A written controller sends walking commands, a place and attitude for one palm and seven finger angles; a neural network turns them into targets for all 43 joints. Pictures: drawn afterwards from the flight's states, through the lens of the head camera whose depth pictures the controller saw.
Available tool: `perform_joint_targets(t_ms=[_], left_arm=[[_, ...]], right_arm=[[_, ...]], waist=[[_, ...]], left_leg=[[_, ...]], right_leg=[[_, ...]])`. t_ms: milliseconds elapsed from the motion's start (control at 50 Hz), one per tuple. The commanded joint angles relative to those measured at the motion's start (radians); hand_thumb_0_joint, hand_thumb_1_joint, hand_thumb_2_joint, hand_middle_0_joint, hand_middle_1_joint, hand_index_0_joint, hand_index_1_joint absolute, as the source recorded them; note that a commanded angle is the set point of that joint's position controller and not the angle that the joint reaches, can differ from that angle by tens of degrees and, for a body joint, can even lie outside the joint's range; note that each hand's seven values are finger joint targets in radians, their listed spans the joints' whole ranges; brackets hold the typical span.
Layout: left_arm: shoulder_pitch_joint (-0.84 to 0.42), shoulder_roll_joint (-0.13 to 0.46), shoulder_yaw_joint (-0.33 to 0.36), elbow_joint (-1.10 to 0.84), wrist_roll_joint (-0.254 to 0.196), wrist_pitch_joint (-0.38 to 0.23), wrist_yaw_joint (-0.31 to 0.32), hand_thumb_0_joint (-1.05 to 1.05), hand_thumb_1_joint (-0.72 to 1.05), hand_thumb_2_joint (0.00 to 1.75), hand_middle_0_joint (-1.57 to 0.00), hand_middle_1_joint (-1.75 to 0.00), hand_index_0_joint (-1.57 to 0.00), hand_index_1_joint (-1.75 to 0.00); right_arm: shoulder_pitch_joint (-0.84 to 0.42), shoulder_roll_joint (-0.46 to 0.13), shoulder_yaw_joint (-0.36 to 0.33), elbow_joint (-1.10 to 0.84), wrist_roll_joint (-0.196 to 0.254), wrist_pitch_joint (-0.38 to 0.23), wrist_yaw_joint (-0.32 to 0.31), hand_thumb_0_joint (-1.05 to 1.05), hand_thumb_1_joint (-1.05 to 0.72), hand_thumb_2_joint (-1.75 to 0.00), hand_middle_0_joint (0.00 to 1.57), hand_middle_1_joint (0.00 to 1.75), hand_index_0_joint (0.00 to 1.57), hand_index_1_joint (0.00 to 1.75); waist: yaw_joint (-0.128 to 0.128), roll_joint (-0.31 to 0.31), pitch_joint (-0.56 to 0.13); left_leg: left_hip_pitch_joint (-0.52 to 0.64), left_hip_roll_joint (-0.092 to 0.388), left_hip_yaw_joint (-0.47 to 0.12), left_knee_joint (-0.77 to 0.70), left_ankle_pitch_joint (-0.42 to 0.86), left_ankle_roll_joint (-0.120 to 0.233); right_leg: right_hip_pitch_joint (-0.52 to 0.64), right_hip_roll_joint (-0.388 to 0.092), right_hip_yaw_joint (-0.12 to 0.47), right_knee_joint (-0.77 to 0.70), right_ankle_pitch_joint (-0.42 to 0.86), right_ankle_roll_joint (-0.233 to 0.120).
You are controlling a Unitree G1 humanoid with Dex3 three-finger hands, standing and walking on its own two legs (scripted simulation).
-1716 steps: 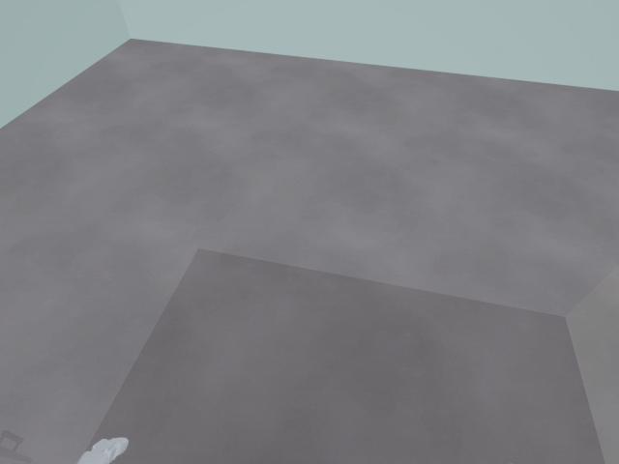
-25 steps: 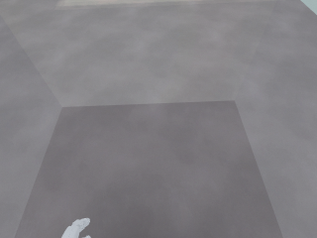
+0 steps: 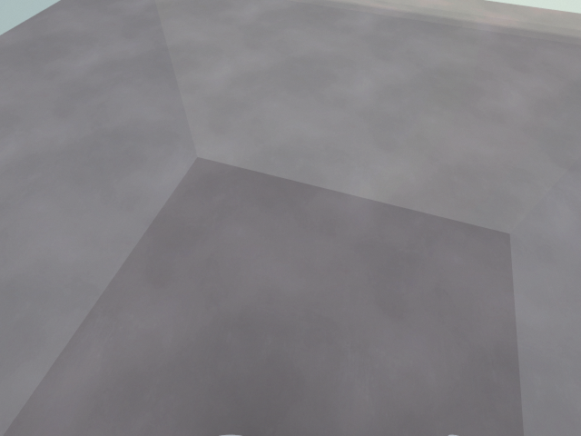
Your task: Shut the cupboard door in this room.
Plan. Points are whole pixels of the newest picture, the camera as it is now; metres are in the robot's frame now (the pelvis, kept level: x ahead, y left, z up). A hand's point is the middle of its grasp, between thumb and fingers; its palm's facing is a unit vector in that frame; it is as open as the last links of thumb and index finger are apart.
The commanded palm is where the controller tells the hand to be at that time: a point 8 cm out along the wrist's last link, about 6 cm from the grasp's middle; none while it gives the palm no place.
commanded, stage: turn or walk to find it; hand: left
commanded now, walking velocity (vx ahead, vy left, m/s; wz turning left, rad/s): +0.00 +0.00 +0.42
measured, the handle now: out of the picture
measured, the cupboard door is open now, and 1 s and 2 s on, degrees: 93 93 93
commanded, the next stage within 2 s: none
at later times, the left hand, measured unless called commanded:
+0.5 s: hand out of the picture +0.07 +0.19 -0.15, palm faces +0.18 -0.94 -0.27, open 7.4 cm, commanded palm none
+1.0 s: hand out of the picture -0.10 +0.19 -0.18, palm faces +0.47 -0.85 -0.24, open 7.4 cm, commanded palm none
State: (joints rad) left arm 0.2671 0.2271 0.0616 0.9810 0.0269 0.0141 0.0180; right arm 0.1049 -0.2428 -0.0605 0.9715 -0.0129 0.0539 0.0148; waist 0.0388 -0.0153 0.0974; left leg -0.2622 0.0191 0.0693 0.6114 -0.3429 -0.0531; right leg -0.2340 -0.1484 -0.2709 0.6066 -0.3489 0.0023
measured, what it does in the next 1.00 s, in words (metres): steps on the spot, turning left: left foot, then right foot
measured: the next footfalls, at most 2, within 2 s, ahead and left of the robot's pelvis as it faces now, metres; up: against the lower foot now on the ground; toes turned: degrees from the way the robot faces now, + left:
left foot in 0.02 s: +0.03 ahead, +0.12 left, +0.00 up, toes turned +5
right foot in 0.48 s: +0.05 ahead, -0.12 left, +0.00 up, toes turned +6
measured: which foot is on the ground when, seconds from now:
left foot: up 0.00-0.00, down 0.02-0.48, up 0.50-0.96, down 0.98-1.00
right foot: down 0.00-0.02, up 0.04-0.46, down 0.48-0.98, up 1.00-1.00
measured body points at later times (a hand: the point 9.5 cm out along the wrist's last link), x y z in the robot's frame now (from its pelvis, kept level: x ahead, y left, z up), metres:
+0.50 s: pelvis -0.01 -0.02 +0.00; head +0.04 -0.04 +0.45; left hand +0.06 +0.24 -0.13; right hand +0.08 -0.25 -0.16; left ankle -0.01 +0.12 -0.73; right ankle +0.01 -0.13 -0.73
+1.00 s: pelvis -0.03 -0.01 -0.01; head +0.00 +0.03 +0.44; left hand -0.12 +0.24 -0.16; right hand +0.17 -0.20 -0.14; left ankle -0.08 +0.09 -0.73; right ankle +0.01 -0.13 -0.73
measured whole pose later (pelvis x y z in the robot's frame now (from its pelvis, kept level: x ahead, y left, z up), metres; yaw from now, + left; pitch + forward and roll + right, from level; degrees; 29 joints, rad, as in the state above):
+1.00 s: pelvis -0.03 -0.01 -0.01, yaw +25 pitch +0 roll +1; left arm 0.26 0.24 0.07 0.98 0.02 0.03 0.02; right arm 0.12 -0.22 -0.06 0.97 -0.02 0.04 0.02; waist 0.03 -0.05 0.09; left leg -0.26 0.01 0.08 0.59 -0.32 0.01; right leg -0.29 -0.18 -0.24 0.71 -0.42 0.04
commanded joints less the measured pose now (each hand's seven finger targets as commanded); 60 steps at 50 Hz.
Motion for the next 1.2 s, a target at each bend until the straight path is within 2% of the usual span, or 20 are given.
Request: perform_joint_targets(t_ms=[0,20,100,160,340,420,440,460,480,500,540,580,840,920,940,960,980,1020,1080,1180], left_arm=[[-0.017,0.081,0.012,-0.106,-0.019,0.001,0.0,0.0,0.9,0.9,-0.2,-0.3,-0.2,-0.3],[-0.063,0.102,0.009,-0.111,-0.013,0.014,0.006,0.0,0.9,0.9,-0.2,-0.3,-0.2,-0.3],[-0.067,0.111,0.02,-0.066,-0.009,0.024,-0.008,0.0,0.9,0.9,-0.2,-0.3,-0.2,-0.3],[-0.05,0.106,0.017,-0.058,-0.009,0.02,-0.012,0.0,0.9,0.9,-0.2,-0.3,-0.2,-0.3],[-0.118,0.072,0.007,-0.105,-0.018,0.013,-0.005,0.0,0.9,0.9,-0.2,-0.3,-0.2,-0.3],[-0.034,0.079,0.012,-0.087,-0.023,-0.007,-0.002,0.0,0.9,0.9,-0.2,-0.3,-0.2,-0.3],[0.008,0.112,0.016,-0.078,-0.019,-0.017,0.003,0.0,0.9,0.9,-0.2,-0.3,-0.2,-0.3],[0.03,0.197,0.034,-0.077,-0.003,-0.029,0.012,0.0,0.9,0.9,-0.2,-0.3,-0.2,-0.3],[0.034,0.24,0.041,-0.086,-0.001,-0.025,0.014,0.0,0.9,0.9,-0.2,-0.3,-0.2,-0.3],[-0.001,0.201,0.034,-0.099,-0.009,-0.023,0.016,0.0,0.9,0.9,-0.2,-0.3,-0.2,-0.3],[-0.107,0.151,0.028,-0.125,-0.011,-0.023,0.016,0.0,0.9,0.9,-0.2,-0.3,-0.2,-0.3],[-0.128,0.111,0.017,-0.135,-0.012,-0.027,0.014,0.0,0.9,0.9,-0.2,-0.3,-0.2,-0.3],[0.036,0.186,0.043,-0.066,0.005,-0.022,0.012,0.0,0.9,0.9,-0.2,-0.3,-0.2,-0.3],[-0.015,0.186,0.044,-0.064,-0.01,-0.01,0.007,0.0,0.9,0.9,-0.2,-0.3,-0.2,-0.3],[0.001,0.141,0.037,-0.08,-0.017,-0.001,0.004,0.0,0.9,0.9,-0.2,-0.3,-0.2,-0.3],[-0.037,0.077,0.012,-0.111,-0.018,0.004,-0.002,0.0,0.9,0.9,-0.2,-0.3,-0.2,-0.3],[-0.072,0.09,0.011,-0.118,-0.013,0.015,0.003,0.0,0.9,0.9,-0.2,-0.3,-0.2,-0.3],[-0.112,0.093,0.018,-0.091,-0.009,0.024,0.001,0.0,0.9,0.9,-0.2,-0.3,-0.2,-0.3],[-0.063,0.099,0.021,-0.058,-0.01,0.02,-0.011,0.0,0.9,0.9,-0.2,-0.3,-0.2,-0.3],[-0.078,0.093,0.017,-0.063,-0.01,0.022,-0.008,0.0,0.9,0.9,-0.2,-0.3,-0.2,-0.3]], right_arm=[[0.161,-0.244,-0.054,-0.044,-0.004,-0.043,-0.014,0.0,-0.9,-0.9,0.2,0.3,0.2,0.3],[0.176,-0.254,-0.052,-0.028,-0.004,-0.031,-0.018,0.0,-0.9,-0.9,0.2,0.3,0.2,0.3],[0.024,-0.163,-0.023,-0.065,-0.009,-0.038,-0.036,0.0,-0.9,-0.9,0.2,0.3,0.2,0.3],[0.043,-0.159,-0.025,-0.068,-0.003,-0.047,-0.035,0.0,-0.9,-0.9,0.2,0.3,0.2,0.3],[0.085,-0.159,-0.043,-0.066,-0.012,-0.038,-0.029,0.0,-0.9,-0.9,0.2,0.3,0.2,0.3],[0.07,-0.145,-0.048,-0.069,-0.006,-0.035,-0.027,0.0,-0.9,-0.9,0.2,0.3,0.2,0.3],[0.073,-0.12,-0.045,-0.072,0.001,-0.037,-0.023,0.0,-0.9,-0.9,0.2,0.3,0.2,0.3],[0.097,-0.051,-0.036,-0.084,0.01,-0.038,-0.016,0.0,-0.9,-0.9,0.2,0.3,0.2,0.3],[0.047,-0.055,-0.036,-0.112,0.004,-0.033,-0.018,0.0,-0.9,-0.9,0.2,0.3,0.2,0.3],[0.061,-0.088,-0.045,-0.092,-0.004,-0.018,-0.019,0.0,-0.9,-0.9,0.2,0.3,0.2,0.3],[0.102,-0.082,-0.052,-0.048,-0.01,0.0,-0.009,0.0,-0.9,-0.9,0.2,0.3,0.2,0.3],[0.138,-0.061,-0.046,-0.024,-0.011,0.0,0.0,0.0,-0.9,-0.9,0.2,0.3,0.2,0.3],[0.003,-0.032,-0.008,-0.056,0.005,-0.017,-0.002,0.0,-0.9,-0.9,0.2,0.3,0.2,0.3],[0.107,-0.069,-0.016,-0.035,0.004,-0.036,-0.003,0.0,-0.9,-0.9,0.2,0.3,0.2,0.3],[0.139,-0.149,-0.033,-0.037,-0.002,-0.046,-0.006,0.0,-0.9,-0.9,0.2,0.3,0.2,0.3],[0.182,-0.233,-0.054,-0.039,-0.004,-0.044,-0.012,0.0,-0.9,-0.9,0.2,0.3,0.2,0.3],[0.196,-0.247,-0.055,-0.027,-0.005,-0.034,-0.017,0.0,-0.9,-0.9,0.2,0.3,0.2,0.3],[0.121,-0.188,-0.04,-0.034,-0.009,-0.04,-0.037,0.0,-0.9,-0.9,0.2,0.3,0.2,0.3],[0.055,-0.147,-0.023,-0.056,-0.006,-0.049,-0.039,0.0,-0.9,-0.9,0.2,0.3,0.2,0.3],[0.096,-0.143,-0.028,-0.052,-0.003,-0.053,-0.036,0.0,-0.9,-0.9,0.2,0.3,0.2,0.3]], waist=[[-0.098,0.32,-0.189],[-0.109,0.235,-0.171],[-0.047,0.199,-0.07],[-0.043,0.13,-0.106],[-0.065,0.197,-0.115],[-0.02,0.167,-0.166],[-0.001,0.09,-0.189],[0.005,-0.165,-0.209],[0.026,-0.273,-0.149],[0.005,-0.176,-0.128],[-0.041,-0.173,-0.057],[-0.061,-0.143,-0.059],[0.021,-0.19,-0.11],[-0.056,-0.109,-0.157],[-0.073,0.105,-0.188],[-0.098,0.331,-0.17],[-0.108,0.253,-0.166],[-0.085,0.271,-0.105],[-0.042,0.164,-0.095],[-0.05,0.138,-0.101]], left_leg=[[0.332,0.378,-0.452,-0.279,0.703,0.207],[0.251,0.414,-0.396,-0.269,0.676,0.272],[0.121,0.244,-0.279,-0.294,0.471,0.219],[0.16,0.208,-0.256,-0.288,0.492,0.205],[0.105,0.195,-0.357,-0.247,0.493,0.221],[0.024,0.139,-0.362,-0.147,0.485,0.171],[-0.059,0.091,-0.327,-0.077,0.356,0.123],[-0.253,-0.028,-0.198,0.107,0.059,0.053],[-0.309,-0.084,-0.127,0.314,-0.262,0.024],[-0.277,-0.048,-0.183,0.466,-0.223,0.029],[-0.288,-0.022,-0.172,0.603,-0.119,0.02],[-0.295,-0.007,-0.143,0.617,-0.036,0.004],[-0.157,0.009,-0.008,0.168,-0.13,-0.008],[0.121,0.013,0.009,-0.182,0.156,0.018],[0.258,0.158,-0.191,-0.251,0.304,0.078],[0.281,0.362,-0.44,-0.296,0.58,0.181],[0.223,0.408,-0.415,-0.29,0.576,0.25],[0.175,0.309,-0.36,-0.296,0.539,0.236],[0.159,0.227,-0.252,-0.283,0.551,0.202],[0.162,0.209,-0.274,-0.298,0.511,0.204]], right_leg=[[-0.315,0.026,0.096,0.33,-0.296,0.074],[-0.285,0.016,0.183,0.422,-0.325,0.06],[-0.295,0.023,0.24,0.492,-0.115,0.068],[-0.288,0.042,0.233,0.47,-0.065,0.078],[-0.17,0.087,0.22,0.187,-0.101,0.082],[0.042,0.114,0.198,-0.125,0.095,0.069],[0.167,0.058,0.241,-0.243,0.193,0.059],[0.317,-0.169,0.451,-0.297,0.274,-0.008],[0.204,-0.345,0.594,-0.311,0.406,-0.125],[0.097,-0.32,0.538,-0.321,0.342,-0.159],[0.009,-0.224,0.438,-0.343,0.187,-0.124],[0.045,-0.158,0.311,-0.303,0.304,-0.086],[0.175,-0.225,0.223,-0.202,0.574,-0.143],[0.033,-0.185,0.127,-0.037,0.414,-0.041],[-0.129,-0.091,0.077,0.13,0.184,0.021],[-0.31,0.021,0.094,0.323,-0.288,0.075],[-0.297,0.013,0.18,0.421,-0.312,0.061],[-0.336,0.007,0.236,0.482,-0.197,0.066],[-0.313,0.029,0.238,0.515,-0.073,0.074],[-0.303,0.041,0.245,0.466,-0.038,0.092]])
